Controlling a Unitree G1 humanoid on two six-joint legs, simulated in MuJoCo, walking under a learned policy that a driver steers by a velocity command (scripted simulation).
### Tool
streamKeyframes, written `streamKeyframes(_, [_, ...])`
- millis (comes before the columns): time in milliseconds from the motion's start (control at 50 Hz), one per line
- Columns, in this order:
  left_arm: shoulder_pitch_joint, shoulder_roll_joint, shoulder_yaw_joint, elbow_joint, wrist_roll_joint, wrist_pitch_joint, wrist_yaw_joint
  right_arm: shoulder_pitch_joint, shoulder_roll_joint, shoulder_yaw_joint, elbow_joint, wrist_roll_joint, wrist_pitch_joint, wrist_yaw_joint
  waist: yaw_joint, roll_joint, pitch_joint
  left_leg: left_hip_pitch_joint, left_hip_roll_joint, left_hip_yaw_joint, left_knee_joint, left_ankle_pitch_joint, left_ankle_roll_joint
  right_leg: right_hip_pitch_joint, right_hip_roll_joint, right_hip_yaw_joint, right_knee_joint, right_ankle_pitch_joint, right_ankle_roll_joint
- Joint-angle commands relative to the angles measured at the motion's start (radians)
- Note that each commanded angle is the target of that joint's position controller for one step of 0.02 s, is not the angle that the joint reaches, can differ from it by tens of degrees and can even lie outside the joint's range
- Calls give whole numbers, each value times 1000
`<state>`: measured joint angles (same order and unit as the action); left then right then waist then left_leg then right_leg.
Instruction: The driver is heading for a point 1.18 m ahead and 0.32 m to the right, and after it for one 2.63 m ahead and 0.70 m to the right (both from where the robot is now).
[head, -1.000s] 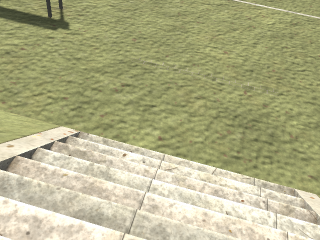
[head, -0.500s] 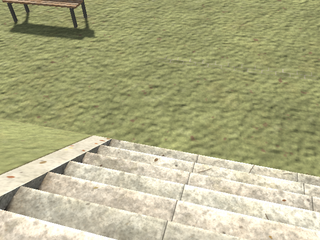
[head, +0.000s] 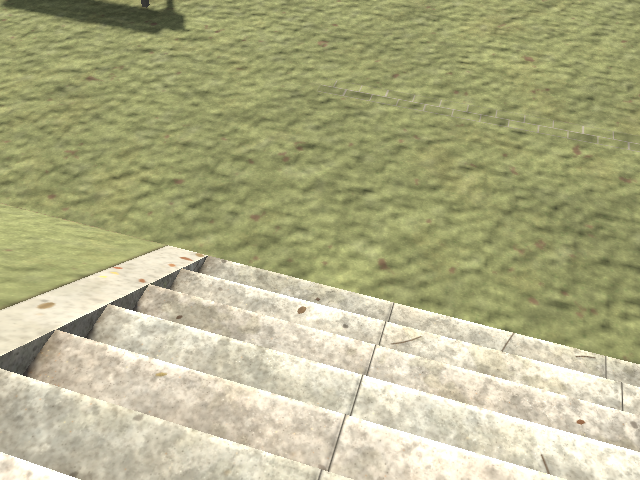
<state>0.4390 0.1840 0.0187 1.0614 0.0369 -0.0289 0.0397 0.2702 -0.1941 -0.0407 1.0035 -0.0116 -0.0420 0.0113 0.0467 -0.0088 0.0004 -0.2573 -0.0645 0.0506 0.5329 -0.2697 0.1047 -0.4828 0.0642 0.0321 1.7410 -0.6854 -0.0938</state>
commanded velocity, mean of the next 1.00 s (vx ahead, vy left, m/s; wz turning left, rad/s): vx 0.50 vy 0.00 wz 0.00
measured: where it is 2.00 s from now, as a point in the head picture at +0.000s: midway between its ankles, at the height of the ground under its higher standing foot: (357, 434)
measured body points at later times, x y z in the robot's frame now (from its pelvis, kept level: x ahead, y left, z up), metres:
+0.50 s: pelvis +0.25 -0.06 -0.21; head +0.24 -0.08 +0.24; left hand +0.23 +0.18 -0.35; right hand +0.24 -0.30 -0.37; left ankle +0.22 +0.08 -0.70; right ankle +0.24 -0.12 -0.92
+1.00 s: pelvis +0.53 -0.02 -0.38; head +0.53 +0.00 +0.07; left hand +0.46 +0.22 -0.54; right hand +0.59 -0.27 -0.52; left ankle +0.56 +0.05 -1.11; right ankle +0.42 -0.16 -0.87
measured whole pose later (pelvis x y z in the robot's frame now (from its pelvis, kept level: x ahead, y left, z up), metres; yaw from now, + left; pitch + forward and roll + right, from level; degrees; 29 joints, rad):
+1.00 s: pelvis +0.53 -0.02 -0.38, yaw +0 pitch -2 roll -1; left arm 0.44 0.20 0.03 1.08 0.03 -0.02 0.04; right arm 0.25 -0.20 -0.04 1.01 -0.01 -0.04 0.02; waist 0.06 -0.02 0.02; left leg -0.30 -0.03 0.07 0.59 -0.27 0.10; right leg -0.52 0.05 0.04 1.81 -0.68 -0.12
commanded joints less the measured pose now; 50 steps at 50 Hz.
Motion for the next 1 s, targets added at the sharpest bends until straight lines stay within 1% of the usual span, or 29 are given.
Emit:
streamKeyframes(20, [-26, 145, 47, -59, 11, 10, -15, 151, -110, -11, 14, 7, -11, -32, -10, 53, 96, 35, 386, -372, -114, 229, 243, -373, -123, 105, -415, 371, 64])
streamKeyframes(40, [-78, 101, 46, -79, 14, 21, -24, 136, -97, -1, 20, 8, -22, -39, 5, 93, 154, -184, 345, -329, -98, 311, 226, -225, -126, 62, -585, 487, 96])
streamKeyframes(80, [45, 49, 37, -15, 32, 43, -32, 174, -151, -15, 36, -15, -32, -32, 36, 115, 64, -283, 322, -276, -20, 518, 201, -32, -93, -20, -487, 642, 85])
streamKeyframes(120, [-101, 102, 56, -71, 9, 24, -45, 157, -66, 5, 52, 18, -59, -33, 14, 96, 71, -214, 214, -253, 59, 140, 123, -148, -126, 58, -735, 982, 46])
streamKeyframes(180, [-177, 57, 30, -88, 14, 8, -72, 99, -81, 9, 26, 19, -53, -39, 7, 50, 62, -442, 144, -155, 137, -232, 60, 175, -76, -38, -945, 1307, 45])
streamKeyframes(240, [-237, 66, 19, -115, 1, 14, -67, 174, -113, 3, 25, -10, -38, -43, -59, 76, 141, -400, 168, -166, 263, -142, 61, 215, -40, -100, -1014, 1146, 63])
streamKeyframes(300, [-216, 109, 32, -128, -24, 7, -45, 268, -115, 0, 68, -47, 7, -88, -108, 54, 214, -91, 180, -206, 526, 129, 95, 115, -118, -52, -1395, 938, 37])
streamKeyframes(340, [162, 148, 61, 0, -17, 5, -40, 242, -135, -7, 85, -35, 26, -87, 45, 18, 15, -155, 146, -159, 943, 375, 112, 526, -89, -148, -1393, 993, 11])
streamKeyframes(360, [199, 205, 71, 8, -17, -6, -49, 303, -89, -10, 75, -21, 20, -70, 40, -174, 2, -305, -35, -88, 1409, -235, 75, 623, -247, 71, -1486, 1283, -73])
streamKeyframes(380, [239, 198, 48, 22, -15, -14, -78, 398, -15, -1, 54, 21, 16, -70, -59, -218, -99, -697, -42, -89, 1650, -674, 59, 932, -368, 144, -964, 1681, -50])
streamKeyframes(400, [287, 202, 49, 36, -39, -3, -91, 373, -50, 3, 35, 33, 8, -76, -13, -199, -178, -832, -16, -98, 1692, -623, 73, 948, -424, 197, -991, 1459, -71])
streamKeyframes(420, [287, 252, 70, 31, -38, -2, -77, 225, -86, 0, -8, 16, 13, -76, 42, -210, -129, -985, 0, -103, 1676, -470, 66, 839, -505, 357, -1190, 878, -212])
streamKeyframes(440, [177, 176, 46, -1, -26, 6, -62, 102, -128, -11, -11, -11, 30, -68, 24, -18, -4, -961, 45, -122, 1503, -314, 45, 607, -421, 348, -1318, 410, -181])
streamKeyframes(460, [171, 181, 38, -2, -13, -3, -55, 80, -110, -14, -26, -19, 42, -54, 3, -133, 55, -927, 58, -143, 1455, -266, 20, 452, -478, 430, -1343, 363, -222])
streamKeyframes(480, [107, 85, 5, 16, -5, -24, -51, 35, -103, -18, -21, -27, 44, -53, -54, -21, 170, -911, 85, -225, 1199, -39, -11, 284, -376, 334, -1267, 443, -140])
streamKeyframes(500, [115, 59, -11, 21, -1, -38, -49, 50, -69, -13, -4, -34, 51, -48, -73, -36, 184, -854, 72, -202, 1149, -1, -29, 166, -357, 296, -1237, 525, -109])
streamKeyframes(520, [-4, 65, -20, -26, -14, -53, -35, 8, -52, -2, -33, -24, 48, -30, -140, 21, 214, -632, 88, -150, 776, 182, -69, -77, -286, 175, -1339, 521, -68])
streamKeyframes(540, [7, 109, -12, -21, -22, -61, -27, -3, -38, -2, -23, -52, 56, -22, -129, -56, 185, -515, 90, -81, 686, 265, -82, -119, -282, 183, -1349, 628, -104])
streamKeyframes(580, [68, 189, 18, -12, -19, -59, -24, 124, -34, -8, 55, -56, 71, -18, -139, -137, 57, -417, 96, -83, 745, 436, -59, -4, -285, 196, -1264, 836, -104])
streamKeyframes(600, [68, 116, 4, 7, -36, -67, -16, 52, -83, -22, 30, -30, 52, -10, -129, -64, 102, -552, 114, -163, 539, 601, -46, 102, -220, 151, -1178, 621, -82])
streamKeyframes(640, [90, 68, -9, 5, -47, -68, -4, -139, -81, -17, -19, -35, 22, 0, -71, -15, 115, -557, 108, -124, 311, 777, -49, 155, -199, 164, -1131, 402, -81])
streamKeyframes(780, [180, 67, -2, 36, 14, -32, -10, -331, -47, 6, -116, -2, 4, 16, 105, -41, 239, -389, 110, -31, -54, 688, -48, 235, -178, 153, -949, 499, -101])
streamKeyframes(820, [173, 76, -1, 41, 12, -12, 4, -276, -55, 8, -126, 8, -7, 0, 104, -63, 218, -244, 129, -40, -154, 608, -36, 255, -174, 149, -853, 660, -106])
streamKeyframes(880, [101, 116, 9, 54, 6, -16, -3, 246, -142, -31, 62, 3, -5, -6, -126, -24, -20, 232, 120, -11, -226, 697, 22, 231, -150, 74, -290, 990, -90])
streamKeyframes(900, [111, 131, 26, 48, -7, -11, -4, 300, -189, -49, 63, -16, 0, -2, -171, 178, -5, 401, 197, -63, -296, 828, 72, 17, 9, -21, 142, 361, -72])
streamKeyframes(920, [251, 61, 24, 29, -45, -16, 3, 348, -189, -39, 77, -14, 0, 15, -73, 285, -172, 825, 392, -202, 212, 1268, 118, -382, 35, 6, 328, -270, -33])
streamKeyframes(940, [194, 112, 26, -1, -48, -18, 14, 360, -159, -26, 59, 10, 3, 26, -117, 169, -193, 814, 431, -259, 150, 1015, 123, -529, -20, 52, 192, -157, -45])
streamKeyframes(980, [19, 118, 34, -62, -1, 3, 0, 291, -190, -44, 53, 10, 22, 1, -116, 207, -75, 437, 471, -462, -83, 62, 253, -589, -71, 32, 154, 11, -23])
streamKeyframes(1000, [-39, 151, 46, -62, 17, 9, -1, 190, -89, -6, 36, 6, 4, -12, -63, 52, 33, 224, 411, -378, -76, 81, 183, -533, -98, 137, -115, 313, -1])
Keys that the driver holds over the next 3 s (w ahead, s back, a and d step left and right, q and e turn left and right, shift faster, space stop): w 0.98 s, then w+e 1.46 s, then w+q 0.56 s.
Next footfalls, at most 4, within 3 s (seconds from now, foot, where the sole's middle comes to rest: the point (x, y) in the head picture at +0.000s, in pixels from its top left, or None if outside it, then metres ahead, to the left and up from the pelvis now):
0.34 right None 0.28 -0.12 -0.96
0.88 left None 0.60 0.05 -1.15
1.40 right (374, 456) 0.84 -0.11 -1.34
1.90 left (346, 396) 1.14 -0.03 -1.53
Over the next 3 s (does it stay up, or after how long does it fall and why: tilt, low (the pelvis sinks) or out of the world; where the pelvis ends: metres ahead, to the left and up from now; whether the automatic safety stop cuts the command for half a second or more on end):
stays up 1.41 -0.41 -1.05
